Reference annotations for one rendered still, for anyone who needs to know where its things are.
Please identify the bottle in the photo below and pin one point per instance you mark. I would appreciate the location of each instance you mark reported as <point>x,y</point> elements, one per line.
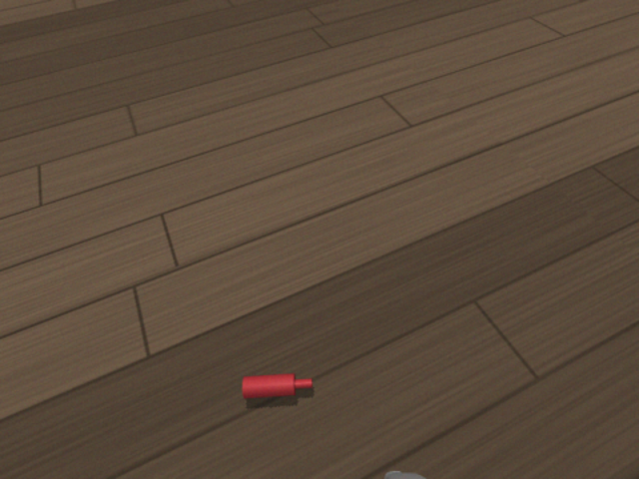
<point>273,385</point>

